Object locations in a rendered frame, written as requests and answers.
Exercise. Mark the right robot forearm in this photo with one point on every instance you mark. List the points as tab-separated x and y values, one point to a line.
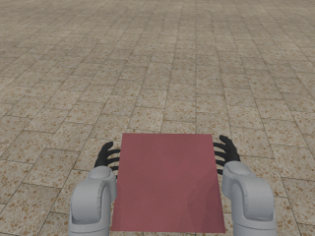
253	211

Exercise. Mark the robot right hand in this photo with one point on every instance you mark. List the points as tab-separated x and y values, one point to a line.
230	153

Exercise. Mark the left robot forearm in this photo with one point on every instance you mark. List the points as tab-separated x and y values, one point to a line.
90	204

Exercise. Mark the robot left hand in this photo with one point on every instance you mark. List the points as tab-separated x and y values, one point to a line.
104	154

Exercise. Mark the carton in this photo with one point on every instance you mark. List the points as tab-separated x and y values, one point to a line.
167	183

